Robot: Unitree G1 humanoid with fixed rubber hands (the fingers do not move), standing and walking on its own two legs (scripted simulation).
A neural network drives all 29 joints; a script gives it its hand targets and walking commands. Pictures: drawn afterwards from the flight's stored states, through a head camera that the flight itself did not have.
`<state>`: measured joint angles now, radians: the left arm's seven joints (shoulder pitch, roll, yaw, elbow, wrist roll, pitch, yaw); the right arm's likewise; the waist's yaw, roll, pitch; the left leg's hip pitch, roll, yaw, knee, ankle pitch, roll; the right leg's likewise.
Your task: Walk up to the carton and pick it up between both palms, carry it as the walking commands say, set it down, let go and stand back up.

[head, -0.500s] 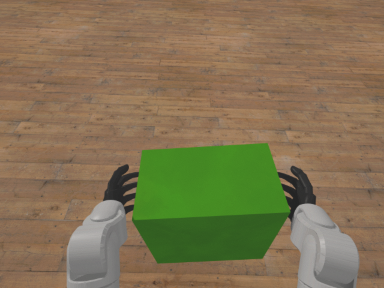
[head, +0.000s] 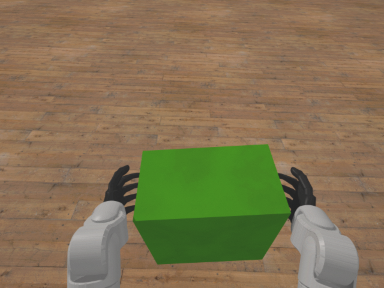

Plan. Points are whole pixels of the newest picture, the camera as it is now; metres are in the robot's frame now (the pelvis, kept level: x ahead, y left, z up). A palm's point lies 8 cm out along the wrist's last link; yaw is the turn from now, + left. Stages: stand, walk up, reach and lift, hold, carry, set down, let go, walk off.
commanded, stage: carry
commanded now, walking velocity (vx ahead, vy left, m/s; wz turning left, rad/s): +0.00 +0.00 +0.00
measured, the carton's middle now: (207, 209) +0.30 -0.01 +0.03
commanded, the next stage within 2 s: hold in 1.28 s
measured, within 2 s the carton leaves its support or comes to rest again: neither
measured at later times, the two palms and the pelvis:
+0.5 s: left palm (113, 209) +0.25 +0.17 +0.09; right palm (292, 211) +0.26 -0.16 +0.10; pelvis +0.01 +0.01 +0.00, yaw +0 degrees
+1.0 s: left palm (128, 205) +0.27 +0.15 +0.07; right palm (297, 208) +0.28 -0.18 +0.08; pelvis +0.02 -0.01 +0.00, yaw +0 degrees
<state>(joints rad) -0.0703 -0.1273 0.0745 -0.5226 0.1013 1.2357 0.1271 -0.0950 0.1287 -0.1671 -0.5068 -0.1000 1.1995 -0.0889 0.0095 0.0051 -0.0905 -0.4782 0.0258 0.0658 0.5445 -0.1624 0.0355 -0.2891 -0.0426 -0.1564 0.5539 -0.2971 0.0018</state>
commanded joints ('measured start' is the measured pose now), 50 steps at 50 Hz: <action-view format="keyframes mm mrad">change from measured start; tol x16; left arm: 1 -411 -744 -638 -20 -319 -3 -166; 31 -496 -832 -677 -55 -337 -58 -168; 50 -497 -744 -557 187 -233 -200 -194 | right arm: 1 -355 794 749 26 321 51 147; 30 -394 844 749 -7 332 -10 160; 50 -402 759 649 246 251 -148 189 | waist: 1 -14 -90 -158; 9 3 170 -207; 50 -12 13 -272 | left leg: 1 234 40 -25 -11 -51 2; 9 61 158 -259 -354 -463 -19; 25 242 105 -131 -154 -4 -5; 50 284 102 -90 -114 72 10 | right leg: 1 -154 -190 147 -221 -352 -29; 9 15 17 19 33 -247 -18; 50 41 -99 98 -85 8 -38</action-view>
